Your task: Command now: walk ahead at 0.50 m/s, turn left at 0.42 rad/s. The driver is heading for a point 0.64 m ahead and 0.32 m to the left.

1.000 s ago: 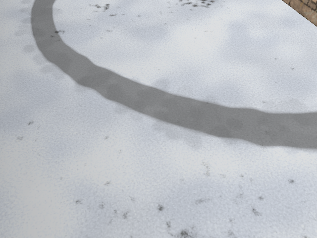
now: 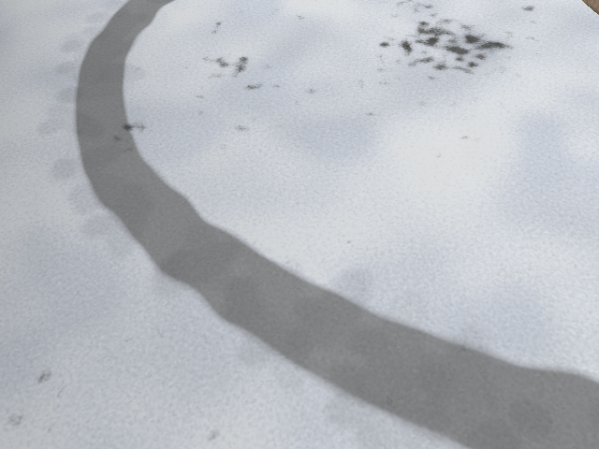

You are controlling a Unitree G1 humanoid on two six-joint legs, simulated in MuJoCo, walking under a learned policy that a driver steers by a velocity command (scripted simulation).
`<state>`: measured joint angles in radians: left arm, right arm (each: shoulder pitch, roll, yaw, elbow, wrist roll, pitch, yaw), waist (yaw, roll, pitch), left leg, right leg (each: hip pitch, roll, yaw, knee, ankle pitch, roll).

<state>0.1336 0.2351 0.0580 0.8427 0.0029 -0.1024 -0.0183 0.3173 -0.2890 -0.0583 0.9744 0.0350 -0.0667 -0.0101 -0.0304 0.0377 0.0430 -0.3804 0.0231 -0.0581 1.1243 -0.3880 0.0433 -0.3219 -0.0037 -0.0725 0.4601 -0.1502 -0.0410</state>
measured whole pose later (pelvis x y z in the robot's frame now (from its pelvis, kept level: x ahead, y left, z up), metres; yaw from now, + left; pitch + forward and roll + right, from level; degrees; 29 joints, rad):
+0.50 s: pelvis +0.25 +0.06 -0.02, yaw +17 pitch +1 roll -1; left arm 0.29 0.28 0.07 0.92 -0.01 -0.06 0.02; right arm 0.07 -0.27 -0.08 0.73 0.03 -0.03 0.05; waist 0.02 0.01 0.07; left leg -0.48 -0.04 0.07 0.65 -0.19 0.12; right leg -0.11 -0.09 -0.15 0.95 -0.47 0.03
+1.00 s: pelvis +0.52 +0.13 -0.01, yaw +35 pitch +2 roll -1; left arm 0.04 0.27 0.05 0.72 0.01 -0.13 -0.02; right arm 0.36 -0.30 -0.08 0.76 0.03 -0.03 -0.02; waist -0.06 0.03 0.02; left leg -0.23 -0.09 -0.20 0.94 -0.52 0.03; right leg -0.45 0.04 0.01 0.54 -0.12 -0.01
